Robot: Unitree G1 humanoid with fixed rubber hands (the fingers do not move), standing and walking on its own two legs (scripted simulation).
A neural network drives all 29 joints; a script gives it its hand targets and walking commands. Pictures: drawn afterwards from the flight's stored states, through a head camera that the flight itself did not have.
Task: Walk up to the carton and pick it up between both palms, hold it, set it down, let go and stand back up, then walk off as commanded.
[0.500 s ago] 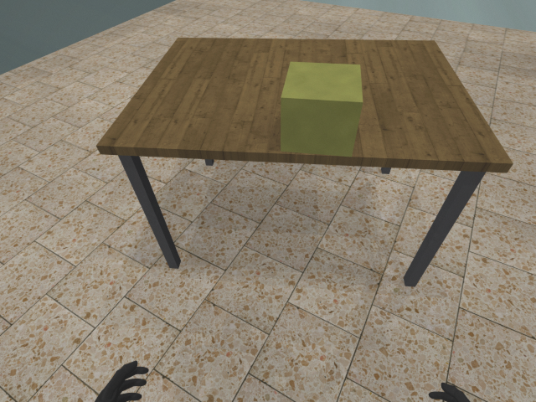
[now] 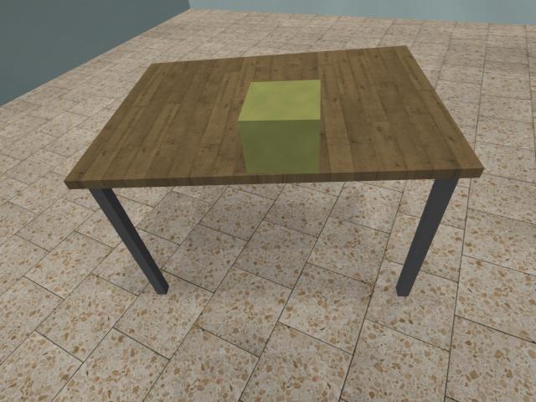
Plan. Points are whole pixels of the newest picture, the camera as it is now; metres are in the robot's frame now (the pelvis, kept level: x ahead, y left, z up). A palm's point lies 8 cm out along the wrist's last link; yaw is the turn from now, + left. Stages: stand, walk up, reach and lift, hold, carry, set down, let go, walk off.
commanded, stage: walk up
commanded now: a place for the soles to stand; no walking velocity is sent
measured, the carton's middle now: (283, 126) +0.79 +0.00 +0.01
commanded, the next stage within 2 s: none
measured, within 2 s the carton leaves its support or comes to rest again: neither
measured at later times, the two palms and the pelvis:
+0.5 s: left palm (75, 395) +0.19 +0.35 -0.09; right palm out of the picture +0.12 -0.26 -0.09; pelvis +0.09 +0.06 +0.00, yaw -2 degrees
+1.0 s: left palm (114, 327) +0.29 +0.32 -0.08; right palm (464, 341) +0.27 -0.29 -0.11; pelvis +0.18 +0.02 -0.01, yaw -3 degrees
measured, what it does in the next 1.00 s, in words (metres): walks ahead: left foot, then right foot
